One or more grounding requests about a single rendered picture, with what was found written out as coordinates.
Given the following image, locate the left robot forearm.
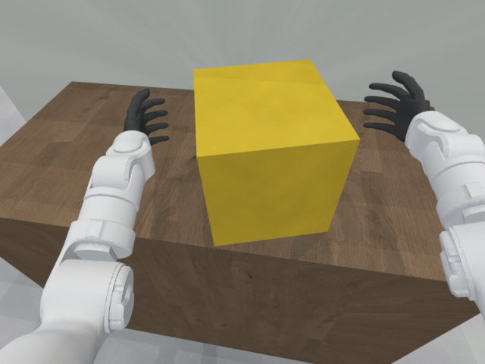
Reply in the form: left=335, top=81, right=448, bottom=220
left=40, top=130, right=155, bottom=322

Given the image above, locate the right robot upper arm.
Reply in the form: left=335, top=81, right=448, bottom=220
left=439, top=221, right=485, bottom=324

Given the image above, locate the robot left hand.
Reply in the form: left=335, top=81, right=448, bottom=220
left=124, top=88, right=170, bottom=146

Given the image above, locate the pedestal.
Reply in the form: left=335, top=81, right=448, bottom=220
left=0, top=81, right=480, bottom=364

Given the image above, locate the carton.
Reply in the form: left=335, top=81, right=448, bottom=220
left=193, top=59, right=360, bottom=246

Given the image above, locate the robot right hand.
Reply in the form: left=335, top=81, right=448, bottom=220
left=363, top=71, right=430, bottom=142

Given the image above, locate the left robot upper arm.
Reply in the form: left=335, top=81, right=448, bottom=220
left=0, top=259, right=134, bottom=364

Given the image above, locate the right robot forearm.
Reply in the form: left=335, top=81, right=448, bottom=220
left=405, top=111, right=485, bottom=231

